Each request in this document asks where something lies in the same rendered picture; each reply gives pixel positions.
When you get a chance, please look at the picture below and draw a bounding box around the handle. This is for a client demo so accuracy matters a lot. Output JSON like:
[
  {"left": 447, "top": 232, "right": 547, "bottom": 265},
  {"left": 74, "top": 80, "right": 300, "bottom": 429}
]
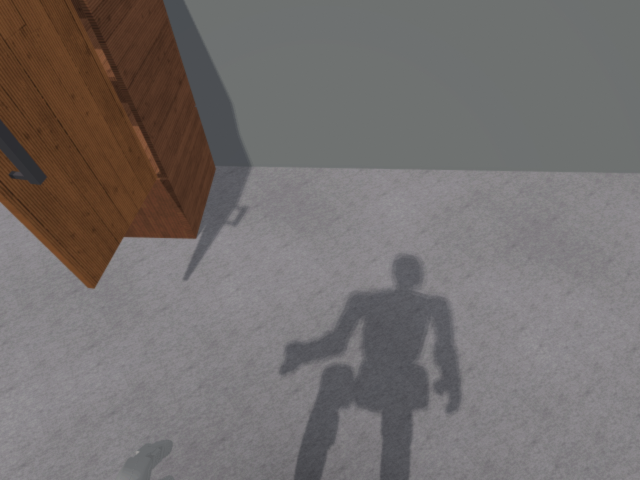
[{"left": 0, "top": 120, "right": 47, "bottom": 185}]

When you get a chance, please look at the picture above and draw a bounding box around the cupboard door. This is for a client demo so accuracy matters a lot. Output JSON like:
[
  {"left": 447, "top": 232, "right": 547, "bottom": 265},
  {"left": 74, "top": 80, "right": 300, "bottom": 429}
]
[{"left": 0, "top": 0, "right": 157, "bottom": 289}]

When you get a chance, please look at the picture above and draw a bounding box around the left robot hand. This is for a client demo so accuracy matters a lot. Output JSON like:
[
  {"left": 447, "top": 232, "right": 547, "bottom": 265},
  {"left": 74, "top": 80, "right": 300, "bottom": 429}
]
[{"left": 115, "top": 440, "right": 175, "bottom": 480}]

